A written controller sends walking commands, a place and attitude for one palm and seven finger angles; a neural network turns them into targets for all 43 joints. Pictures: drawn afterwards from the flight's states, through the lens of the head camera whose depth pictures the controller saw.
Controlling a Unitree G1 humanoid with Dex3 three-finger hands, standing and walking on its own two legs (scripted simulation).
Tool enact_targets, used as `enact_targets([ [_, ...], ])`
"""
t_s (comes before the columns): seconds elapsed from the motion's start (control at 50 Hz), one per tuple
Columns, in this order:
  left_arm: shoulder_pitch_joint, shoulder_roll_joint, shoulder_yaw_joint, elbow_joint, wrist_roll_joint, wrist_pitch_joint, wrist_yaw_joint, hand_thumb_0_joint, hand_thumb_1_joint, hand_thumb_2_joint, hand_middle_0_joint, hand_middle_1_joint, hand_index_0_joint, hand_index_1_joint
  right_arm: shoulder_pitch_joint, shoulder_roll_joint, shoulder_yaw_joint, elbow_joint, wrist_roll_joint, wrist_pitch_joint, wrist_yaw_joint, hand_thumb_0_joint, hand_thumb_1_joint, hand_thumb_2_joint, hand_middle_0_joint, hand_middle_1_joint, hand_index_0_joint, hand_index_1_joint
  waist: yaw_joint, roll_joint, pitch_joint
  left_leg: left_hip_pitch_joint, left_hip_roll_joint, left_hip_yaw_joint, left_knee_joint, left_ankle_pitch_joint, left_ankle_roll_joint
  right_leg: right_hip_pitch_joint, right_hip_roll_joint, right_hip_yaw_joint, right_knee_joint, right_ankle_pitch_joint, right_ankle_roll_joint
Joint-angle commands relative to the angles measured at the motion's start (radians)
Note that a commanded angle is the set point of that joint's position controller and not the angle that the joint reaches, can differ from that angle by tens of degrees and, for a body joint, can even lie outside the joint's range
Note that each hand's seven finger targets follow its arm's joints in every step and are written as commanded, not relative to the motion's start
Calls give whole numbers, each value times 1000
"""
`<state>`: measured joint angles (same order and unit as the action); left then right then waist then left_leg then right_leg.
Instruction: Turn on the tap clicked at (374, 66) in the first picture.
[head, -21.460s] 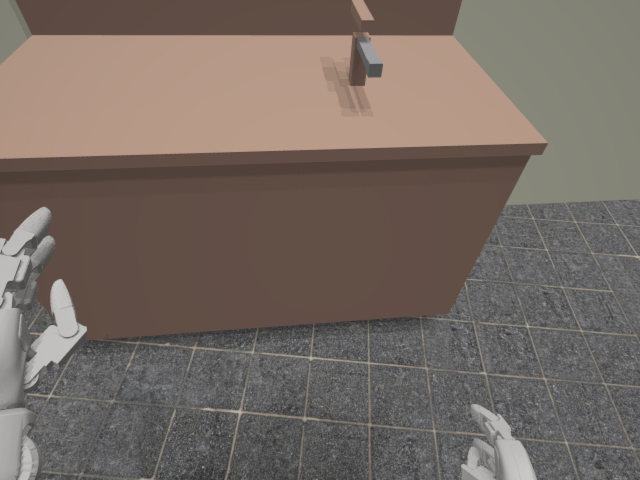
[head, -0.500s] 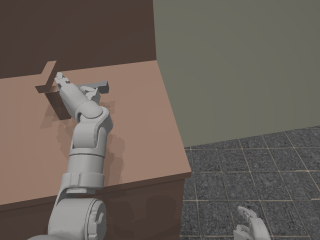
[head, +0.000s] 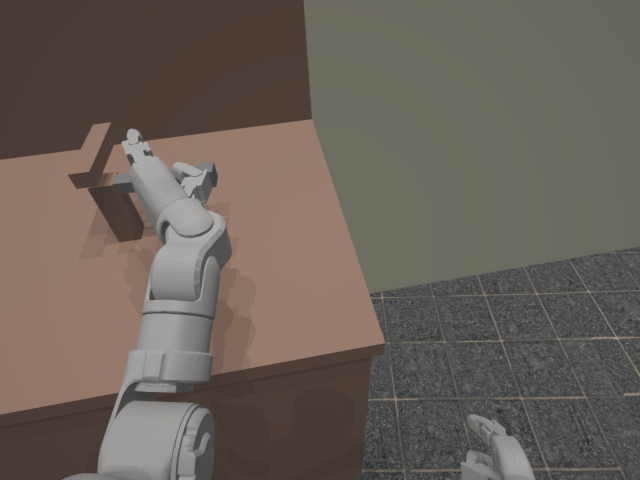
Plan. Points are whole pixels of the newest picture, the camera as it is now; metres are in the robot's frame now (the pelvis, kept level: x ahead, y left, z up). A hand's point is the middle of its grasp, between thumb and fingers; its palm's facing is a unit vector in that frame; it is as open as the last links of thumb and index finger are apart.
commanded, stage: draw the hand back beside the body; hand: left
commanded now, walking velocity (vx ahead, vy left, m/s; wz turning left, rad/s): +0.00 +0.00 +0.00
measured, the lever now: (207, 175) +0.50 +0.23 +0.13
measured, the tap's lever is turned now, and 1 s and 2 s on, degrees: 86 86 86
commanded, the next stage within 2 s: step back with the hand held close in 1.42 s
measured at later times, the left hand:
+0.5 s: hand (133, 261) +0.26 +0.21 +0.20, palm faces +0.36 -0.91 -0.20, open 7.7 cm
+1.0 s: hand (91, 326) +0.22 +0.26 +0.15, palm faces +0.36 -0.89 -0.28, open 7.5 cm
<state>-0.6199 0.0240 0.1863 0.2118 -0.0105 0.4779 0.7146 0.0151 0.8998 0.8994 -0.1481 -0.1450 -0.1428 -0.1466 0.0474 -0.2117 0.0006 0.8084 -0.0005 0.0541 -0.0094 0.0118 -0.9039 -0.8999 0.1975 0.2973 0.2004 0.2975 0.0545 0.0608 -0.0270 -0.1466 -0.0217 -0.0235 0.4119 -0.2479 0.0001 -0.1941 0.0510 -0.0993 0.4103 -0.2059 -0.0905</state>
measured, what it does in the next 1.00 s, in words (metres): stands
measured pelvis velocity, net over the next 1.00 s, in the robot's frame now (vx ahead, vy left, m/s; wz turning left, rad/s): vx -0.01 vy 0.03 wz -0.02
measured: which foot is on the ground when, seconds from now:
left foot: down 0.00-1.00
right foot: down 0.00-1.00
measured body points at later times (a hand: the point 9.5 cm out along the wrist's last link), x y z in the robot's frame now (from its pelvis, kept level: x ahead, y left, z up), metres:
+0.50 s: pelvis -0.03 +0.01 +0.00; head -0.05 -0.03 +0.45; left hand +0.24 +0.26 +0.21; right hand +0.16 -0.22 -0.10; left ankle -0.02 +0.12 -0.74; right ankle +0.01 -0.06 -0.74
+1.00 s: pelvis -0.01 +0.03 +0.00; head -0.03 +0.01 +0.45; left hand +0.19 +0.30 +0.17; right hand +0.17 -0.19 -0.09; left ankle -0.02 +0.12 -0.74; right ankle +0.01 -0.06 -0.74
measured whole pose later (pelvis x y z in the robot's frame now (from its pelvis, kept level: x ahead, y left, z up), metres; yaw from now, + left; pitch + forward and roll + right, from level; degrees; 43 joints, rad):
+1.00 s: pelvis -0.01 +0.03 +0.00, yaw -1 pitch -6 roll +0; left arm 0.32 0.29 0.20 -0.30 -0.08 -0.09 0.12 0.01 0.89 0.90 -0.20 -0.28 -0.19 -0.28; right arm 0.16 -0.24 0.00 0.66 0.01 -0.02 -0.03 0.01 -0.90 -0.90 0.20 0.30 0.20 0.30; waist 0.06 0.07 0.06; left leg -0.03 -0.05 0.00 0.37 -0.23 0.05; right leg -0.07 0.03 -0.07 0.34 -0.17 -0.05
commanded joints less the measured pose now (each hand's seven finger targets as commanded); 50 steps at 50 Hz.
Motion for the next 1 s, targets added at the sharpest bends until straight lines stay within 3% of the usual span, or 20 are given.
enact_targets([
  [0.0, -204, 196, -88, -370, 16, -51, -259, 0, 900, 900, -154, -162, -154, -162, -105, -119, -34, -223, 20, 25, -60, 0, -900, -900, 200, 300, 200, 300, -19, -136, -367, 97, 3, 32, -32, 412, 38, 312, -71, 95, 4, 561, 74],
  [0.06, 58, 286, 18, -330, -80, 10, -438, 0, 900, 900, -157, -171, -157, -171, -135, -121, -1, -273, 59, 70, -87, 0, -900, -900, 200, 300, 200, 300, 14, -216, -233, 32, 9, 30, -70, 324, 48, 315, -68, 114, -40, 524, 89],
  [0.1, 78, 310, 84, -391, -145, 59, -453, 0, 900, 900, -159, -177, -159, -177, -183, -111, 16, -301, 76, 67, -99, 0, -900, -900, 200, 300, 200, 300, 36, -238, -189, 9, 5, 28, -78, 262, 47, 303, -71, 125, -79, 421, 97],
  [0.12, 89, 317, 114, -427, -163, 70, -437, 0, 900, 900, -160, -180, -160, -180, -209, -105, 18, -303, 80, 65, -98, 0, -900, -900, 200, 300, 200, 300, 46, -188, -158, 13, 6, 26, -81, 244, 43, 271, -64, 119, -93, 330, 86],
  [0.14, 184, 493, 95, -428, -116, -90, -492, 0, 900, 900, -161, -183, -161, -183, -124, -115, 7, -296, 32, 57, -55, 0, -900, -900, 200, 300, 200, 300, -21, -137, -54, -23, 33, 16, -71, 200, 45, 214, -104, 147, -69, 350, 111],
  [0.16, 253, 509, 146, -410, -121, -168, -510, 0, 900, 900, -162, -186, -162, -186, -134, -100, 2, -306, 34, 45, -37, 0, -900, -900, 200, 300, 200, 300, 9, -111, -87, -56, 28, 13, -62, 182, 45, 239, -106, 156, -60, 315, 104],
  [0.2, 201, 554, 149, -570, -117, -283, -525, 0, 900, 900, -164, -192, -164, -192, -142, -90, -2, -323, 38, 14, -27, 0, -900, -900, 200, 300, 200, 300, 7, -19, -182, -31, 26, 10, -51, 175, 46, 287, -121, 182, -59, 289, 93],
  [0.22, 159, 584, 156, -662, -112, -342, -528, 0, 900, 900, -165, -195, -165, -195, -136, -85, -6, -321, 40, -7, -26, 0, -900, -900, 200, 300, 200, 300, 4, 125, -193, 2, 22, 18, -43, 167, 44, 266, -121, 186, -72, 236, 79],
  [0.26, 119, 564, 117, -715, -97, -434, -523, 0, 900, 900, -167, -201, -167, -201, -116, -88, -7, -323, 32, -57, -21, 0, -900, -900, 200, 300, 200, 300, -15, 166, -194, 53, 20, 18, -46, 148, 40, 219, -106, 172, -101, 129, 62],
  [0.34, 115, 438, -30, -610, -90, -521, -532, 0, 900, 900, -171, -213, -171, -213, -93, -107, -14, -307, 31, -121, -32, 0, -900, -900, 200, 300, 200, 300, -55, -18, -48, 98, 19, 17, -60, 31, 52, 77, -92, 178, -203, -107, 71],
  [0.4, 202, 377, -87, -457, -89, -545, -545, 0, 900, 900, -174, -222, -174, -222, -94, -115, -20, -283, 36, -128, -40, 0, -900, -900, 200, 300, 200, 300, -55, -171, 63, 54, 13, 13, -64, -51, 62, 25, -98, 189, -244, -262, 77],
  [0.46, 296, 363, -87, -439, -86, -563, -556, 0, 900, 900, -177, -231, -177, -231, -86, -117, -19, -285, 39, -112, -35, 0, -900, -900, 200, 300, 200, 300, -44, -100, 29, 52, 1, 4, -101, -77, 55, 59, -90, 150, -213, -248, 69],
  [0.56, 455, 509, 104, -530, -94, -595, -557, 0, 900, 900, -182, -246, -182, -246, -107, -102, -16, -310, 26, -76, -30, 0, -900, -900, 200, 300, 200, 300, 3, -81, -89, 22, 14, -5, -122, -8, 49, 204, -89, 137, -177, -142, 61],
  [0.6, 484, 538, 148, -611, -91, -615, -556, 0, 900, 900, -184, -252, -184, -252, -107, -90, -16, -315, 20, -79, -29, 0, -900, -900, 200, 300, 200, 300, 9, -21, -120, 30, 20, -6, -108, 49, 45, 238, -92, 141, -163, -59, 54],
  [0.62, 492, 577, 186, -658, -87, -623, -554, 0, 900, 900, -185, -255, -185, -255, -100, -94, -16, -312, 18, -78, -28, 0, -900, -900, 200, 300, 200, 300, 13, 58, -119, 38, 19, -17, -112, 61, 37, 241, -85, 135, -154, -33, 44],
  [0.64, 516, 527, 152, -675, -84, -630, -558, 0, 900, 900, -186, -258, -186, -258, -93, -83, -10, -322, 15, -83, -26, 0, -900, -900, 200, 300, 200, 300, 6, 57, -103, 43, 25, -19, -119, 76, 34, 228, -79, 122, -145, 1, 43],
  [0.7, 598, 503, 140, -712, -86, -635, -565, 0, 900, 900, -189, -267, -189, -267, -78, -91, -14, -332, 11, -100, -24, 0, -900, -900, 200, 300, 200, 300, 3, 31, -78, 58, 32, -23, -115, 147, 31, 218, -67, 113, -131, 89, 39],
  [0.82, 709, 394, 44, -666, -78, -629, -590, 0, 900, 900, -195, -285, -195, -285, -53, -113, -26, -319, 17, -119, -23, 0, -900, -900, 200, 300, 200, 300, -21, -28, 45, 66, 42, -29, -125, 135, 30, 122, -56, 96, -140, 51, 45],
  [0.84, 727, 399, 50, -653, -80, -629, -589, 0, 900, 900, -196, -288, -196, -288, -44, -116, -27, -316, 19, -120, -23, 0, -900, -900, 200, 300, 200, 300, -22, -58, 51, 60, 44, -32, -128, 116, 30, 116, -56, 94, -135, 37, 47],
  [0.98, 832, 484, 154, -793, -70, -654, -567, 0, 900, 900, -200, -300, -200, -300, -31, -120, -36, -321, 6, -137, -28, 0, -900, -900, 200, 300, 200, 300, 2, -17, -75, 85, 40, -45, -99, 236, 14, 201, -58, 94, -100, 136, 43],
])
